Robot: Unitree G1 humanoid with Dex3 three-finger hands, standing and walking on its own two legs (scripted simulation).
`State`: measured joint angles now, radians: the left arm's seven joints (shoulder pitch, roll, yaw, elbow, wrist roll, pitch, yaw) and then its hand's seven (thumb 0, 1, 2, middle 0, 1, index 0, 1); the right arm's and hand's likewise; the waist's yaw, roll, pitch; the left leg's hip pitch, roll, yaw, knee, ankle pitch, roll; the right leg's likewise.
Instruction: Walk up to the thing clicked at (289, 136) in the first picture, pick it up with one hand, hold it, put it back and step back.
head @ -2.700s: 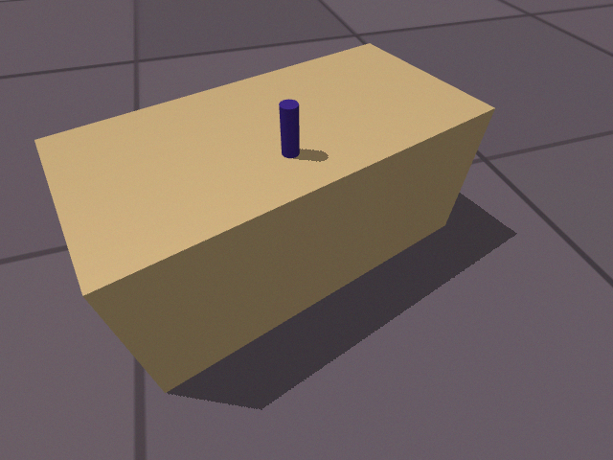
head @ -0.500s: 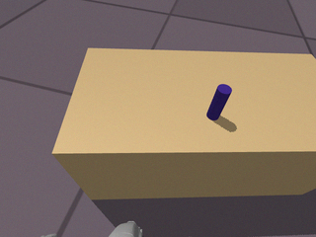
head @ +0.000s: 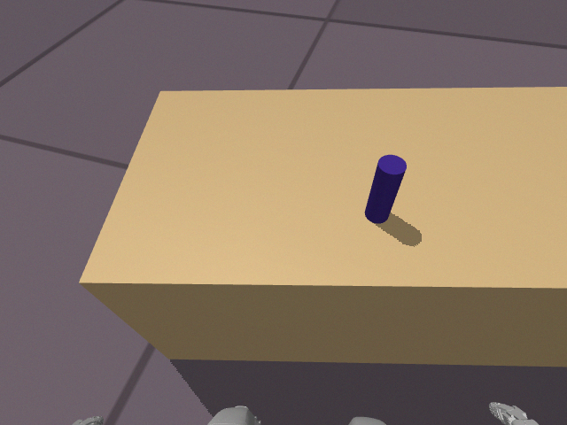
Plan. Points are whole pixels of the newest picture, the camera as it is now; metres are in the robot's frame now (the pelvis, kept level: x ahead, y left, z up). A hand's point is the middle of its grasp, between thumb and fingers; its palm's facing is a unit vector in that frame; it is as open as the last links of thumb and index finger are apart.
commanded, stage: walk up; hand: right
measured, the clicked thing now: (383, 191) +0.55 -0.18 -0.07
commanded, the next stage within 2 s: stand in 1.30 s
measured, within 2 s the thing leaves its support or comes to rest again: neither
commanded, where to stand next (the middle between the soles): +0.06 +0.03 m, yaw -1 degrees
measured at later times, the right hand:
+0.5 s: hand out of the picture +0.10 -0.23 -0.13, palm faces -0.05 +0.94 -0.34, open 7.4 cm
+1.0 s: hand out of the picture +0.10 -0.25 -0.12, palm faces -0.02 +0.95 -0.32, open 7.4 cm
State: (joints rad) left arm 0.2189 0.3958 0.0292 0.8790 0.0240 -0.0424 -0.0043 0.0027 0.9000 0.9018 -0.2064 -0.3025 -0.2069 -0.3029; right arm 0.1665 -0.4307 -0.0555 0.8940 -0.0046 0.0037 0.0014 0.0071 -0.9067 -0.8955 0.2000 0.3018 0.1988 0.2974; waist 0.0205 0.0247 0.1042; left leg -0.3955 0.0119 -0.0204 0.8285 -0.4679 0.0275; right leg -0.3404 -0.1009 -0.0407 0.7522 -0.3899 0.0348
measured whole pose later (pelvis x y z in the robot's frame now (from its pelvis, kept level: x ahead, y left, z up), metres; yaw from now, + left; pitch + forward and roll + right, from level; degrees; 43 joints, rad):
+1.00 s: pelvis +0.01 +0.01 +0.03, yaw +1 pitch -2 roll +0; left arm 0.09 0.37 0.01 1.14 0.01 -0.03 0.00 0.00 0.90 0.90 -0.20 -0.30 -0.20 -0.30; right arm 0.07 -0.36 -0.03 1.14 -0.01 0.02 0.03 0.01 -0.91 -0.90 0.20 0.30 0.20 0.30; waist 0.00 0.01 0.04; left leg -0.15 0.02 -0.02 0.38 -0.19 -0.02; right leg -0.11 -0.07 -0.03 0.36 -0.20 0.05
